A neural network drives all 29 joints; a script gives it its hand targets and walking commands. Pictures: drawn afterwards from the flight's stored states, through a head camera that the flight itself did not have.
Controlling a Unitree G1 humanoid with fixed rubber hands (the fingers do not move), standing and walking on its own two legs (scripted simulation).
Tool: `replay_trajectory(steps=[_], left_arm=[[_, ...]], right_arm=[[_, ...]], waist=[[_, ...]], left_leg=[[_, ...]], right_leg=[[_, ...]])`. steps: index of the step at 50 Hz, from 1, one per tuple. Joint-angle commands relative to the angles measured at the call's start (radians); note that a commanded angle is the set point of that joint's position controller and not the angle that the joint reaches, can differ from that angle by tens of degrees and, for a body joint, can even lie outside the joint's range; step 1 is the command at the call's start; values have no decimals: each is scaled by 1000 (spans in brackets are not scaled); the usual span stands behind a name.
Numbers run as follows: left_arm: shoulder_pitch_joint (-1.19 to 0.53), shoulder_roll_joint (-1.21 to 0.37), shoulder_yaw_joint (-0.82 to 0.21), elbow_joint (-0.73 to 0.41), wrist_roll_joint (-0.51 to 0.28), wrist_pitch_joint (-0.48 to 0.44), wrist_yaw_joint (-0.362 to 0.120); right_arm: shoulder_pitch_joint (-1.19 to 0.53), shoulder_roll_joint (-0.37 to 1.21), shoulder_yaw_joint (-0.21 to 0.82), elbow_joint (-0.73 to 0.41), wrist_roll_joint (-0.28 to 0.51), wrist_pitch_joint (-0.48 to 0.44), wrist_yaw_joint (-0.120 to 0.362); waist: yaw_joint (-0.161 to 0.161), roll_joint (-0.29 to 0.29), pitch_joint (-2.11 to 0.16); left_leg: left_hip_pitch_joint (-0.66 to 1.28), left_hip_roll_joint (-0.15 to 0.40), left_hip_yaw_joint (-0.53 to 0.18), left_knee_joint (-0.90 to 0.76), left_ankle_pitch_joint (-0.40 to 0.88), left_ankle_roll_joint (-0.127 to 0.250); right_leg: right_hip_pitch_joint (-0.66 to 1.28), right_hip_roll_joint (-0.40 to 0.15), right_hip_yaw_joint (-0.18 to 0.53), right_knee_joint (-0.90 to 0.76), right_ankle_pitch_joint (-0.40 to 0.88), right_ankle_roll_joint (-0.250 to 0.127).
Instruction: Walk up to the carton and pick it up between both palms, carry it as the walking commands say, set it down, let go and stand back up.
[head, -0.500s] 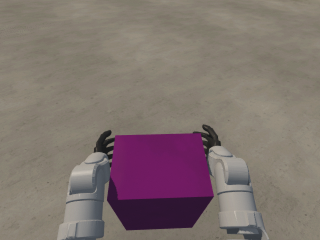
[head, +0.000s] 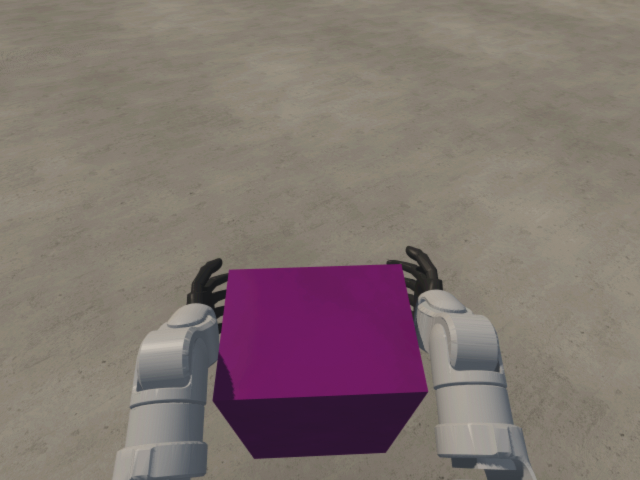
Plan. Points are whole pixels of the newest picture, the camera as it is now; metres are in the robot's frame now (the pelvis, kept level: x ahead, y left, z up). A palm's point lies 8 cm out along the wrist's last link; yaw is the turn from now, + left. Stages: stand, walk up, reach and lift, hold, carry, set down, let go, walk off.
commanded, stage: carry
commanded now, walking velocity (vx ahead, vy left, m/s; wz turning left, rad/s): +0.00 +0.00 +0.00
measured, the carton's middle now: (318, 374) +0.28 +0.00 +0.01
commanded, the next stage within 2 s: none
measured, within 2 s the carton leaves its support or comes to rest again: neither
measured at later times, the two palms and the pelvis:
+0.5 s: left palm (201, 307) +0.33 +0.14 +0.09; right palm (425, 298) +0.34 -0.13 +0.09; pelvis +0.01 +0.00 +0.00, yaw +0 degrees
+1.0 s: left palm (204, 306) +0.33 +0.14 +0.10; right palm (431, 296) +0.33 -0.14 +0.10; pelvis +0.00 +0.00 +0.00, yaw +0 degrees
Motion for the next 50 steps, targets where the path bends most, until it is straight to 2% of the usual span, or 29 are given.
replay_trajectory(steps=[1, 4, 5, 9, 10, 12, 13, 14, 17, 19, 21, 22, 23, 25, 26, 29, 30, 32, 33, 34, 35, 36, 37, 39, 41, 44, 47, 48, 50], left_arm=[[-729, -787, -564, -221, -195, -34, -35], [-824, -767, -596, -286, -219, -17, -14], [-517, -757, -544, -93, -119, 11, -37], [-850, -755, -579, -252, -200, -20, -15], [-686, -769, -547, -149, -169, 0, -27], [-672, -791, -563, -107, -148, -2, -44], [-847, -773, -575, -243, -212, -17, -16], [-703, -782, -536, -105, -152, 5, -21], [-785, -790, -573, -184, -188, -5, -24], [-592, -785, -520, -20, -122, 9, -38], [-822, -761, -566, -194, -197, -13, -17], [-548, -790, -546, -74, -140, 1, -47], [-740, -793, -562, -172, -185, -19, -29], [-644, -792, -534, -70, -149, -19, -47], [-871, -786, -584, -273, -246, -27, -20], [-573, -796, -547, -132, -169, -3, -33], [-739, -792, -569, -244, -207, -18, -19], [-703, -769, -559, -178, -169, -18, -27], [-751, -786, -565, -277, -212, -17, -7], [-642, -748, -522, -96, -135, -5, -19], [-642, -761, -564, -165, -148, -10, -27], [-810, -753, -565, -262, -201, -16, 1], [-679, -759, -551, -154, -165, 0, -6], [-606, -748, -517, -80, -128, -15, -26], [-837, -769, -596, -253, -206, -23, -21], [-759, -768, -581, -179, -178, -1, -15], [-702, -751, -538, -176, -169, 1, -8], [-606, -755, -511, -38, -124, 2, -31], [-805, -753, -550, -159, -167, -13, -23]], right_arm=[[-661, 783, 601, -228, 223, -34, 40], [-660, 754, 555, -225, 209, -17, 17], [-356, 760, 531, -13, 123, 14, 40], [-717, 764, 592, -207, 225, -14, 29], [-618, 764, 594, -167, 194, 0, 29], [-547, 786, 581, -96, 159, 2, 44], [-697, 768, 577, -187, 211, -10, 20], [-597, 780, 574, -85, 175, 11, 30], [-657, 764, 555, -166, 186, -10, 28], [-508, 773, 551, -36, 134, 7, 37], [-661, 772, 558, -127, 192, -9, 21], [-439, 770, 556, -86, 138, -5, 46], [-661, 788, 594, -178, 207, -19, 38], [-534, 784, 560, -68, 148, -15, 43], [-734, 791, 582, -242, 233, -27, 14], [-474, 810, 581, -116, 176, 4, 32], [-640, 796, 591, -221, 226, -11, 25], [-588, 784, 589, -147, 180, -9, 30], [-705, 795, 633, -305, 252, -13, 14], [-600, 740, 590, -121, 174, -2, 23], [-467, 794, 573, -70, 160, 1, 36], [-701, 738, 575, -234, 222, -11, 10], [-554, 747, 551, -115, 171, -1, 11], [-550, 757, 590, -91, 168, -10, 37], [-613, 783, 556, -135, 181, -11, 28], [-556, 765, 527, -78, 158, -3, 24], [-609, 771, 566, -138, 197, 2, 19], [-471, 768, 545, 0, 129, 2, 34], [-646, 782, 562, -82, 173, -6, 27]], waist=[[-2, 9, -466], [1, 88, -400], [2, 56, -392], [0, 37, -414], [0, -27, -396], [-1, 17, -373], [2, 22, -395], [1, -25, -370], [3, 69, -412], [5, -30, -384], [-3, 25, -404], [1, 37, -410], [1, 7, -407], [-2, -9, -429], [-4, -11, -406], [2, -28, -467], [4, 33, -452], [0, -8, -466], [1, -47, -436], [-4, -1, -400], [-2, 5, -423], [2, 17, -412], [0, 38, -426], [-2, -61, -439], [-2, 27, -384], [3, 92, -387], [2, -6, -391], [-1, -24, -415], [-6, -16, -368]], left_leg=[[164, 103, -115, -85, 44, 16], [130, 132, -139, -136, 61, 9], [99, 142, -166, -159, -72, 35], [141, 109, -106, -99, 91, 7], [134, 116, -117, -91, 93, 8], [92, 123, -123, -132, 30, 15], [96, 111, -132, -138, -19, 21], [119, 121, -131, -118, 41, 12], [137, 133, -139, -127, 48, 24], [142, 117, -116, -108, 89, 7], [155, 119, -124, -109, 118, 8], [148, 120, -111, -100, 106, 5], [128, 118, -116, -118, 70, 2], [168, 101, -102, -82, 79, -4], [134, 112, -121, -104, 80, 7], [151, 109, -126, -98, 41, 17], [141, 123, -145, -121, 45, 30], [158, 115, -110, -99, 22, 16], [135, 103, -112, -99, 12, 13], [138, 110, -92, -87, 82, 2], [139, 107, -114, -100, 47, 1], [141, 124, -137, -126, 72, 17], [133, 130, -121, -108, 76, 12], [188, 93, -98, -72, 55, -2], [124, 122, -133, -127, 44, 5], [103, 135, -141, -136, 41, 23], [110, 135, -149, -143, -8, 12], [122, 117, -113, -118, -11, 4], [115, 103, -111, -105, -29, 4]], right_leg=[[169, -127, 137, -87, 85, -66], [150, -95, 89, -43, 58, -60], [153, -92, 101, -74, -26, -64], [160, -111, 103, -50, 127, -57], [169, -109, 106, -71, 143, -50], [178, -98, 82, -50, 62, -45], [164, -100, 105, -72, 33, -54], [146, -108, 110, -70, 86, -57], [152, -97, 97, -44, 85, -45], [145, -107, 107, -72, 102, -59], [140, -115, 102, -47, 136, -55], [160, -101, 107, -51, 105, -64], [168, -101, 92, -52, 87, -54], [149, -122, 127, -70, 117, -55], [162, -105, 100, -53, 98, -54], [189, -115, 110, -81, 47, -57], [182, -101, 88, -55, 31, -57], [193, -110, 107, -71, 44, -61], [184, -122, 125, -92, 61, -59], [164, -120, 110, -62, 121, -53], [177, -125, 107, -73, 62, -64], [162, -98, 85, -45, 52, -55], [179, -106, 104, -48, 91, -59], [166, -136, 147, -98, 118, -66], [149, -115, 116, -55, 84, -56], [163, -79, 87, -44, 28, -47], [179, -100, 104, -65, 29, -59], [198, -111, 112, -81, 21, -62], [160, -130, 145, -120, 40, -64]])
